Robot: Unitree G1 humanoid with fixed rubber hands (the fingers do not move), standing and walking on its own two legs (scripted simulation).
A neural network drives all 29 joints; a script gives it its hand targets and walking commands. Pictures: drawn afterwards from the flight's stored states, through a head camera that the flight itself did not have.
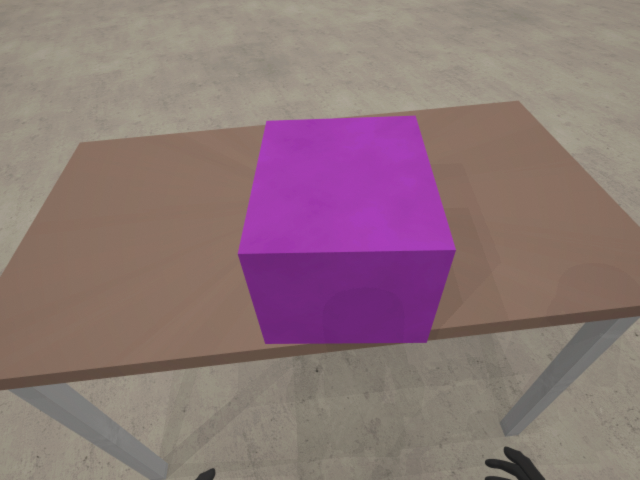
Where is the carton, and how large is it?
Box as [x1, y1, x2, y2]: [238, 116, 455, 343]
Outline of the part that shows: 415,116 266,121 238,250 238,256 265,343 426,342 455,248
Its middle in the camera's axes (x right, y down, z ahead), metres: +0.04 -0.02 +0.59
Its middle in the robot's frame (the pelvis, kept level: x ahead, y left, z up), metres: +0.47 -0.02 +0.06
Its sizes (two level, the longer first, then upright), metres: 0.282 0.235 0.201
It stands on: a table, 0.75 m high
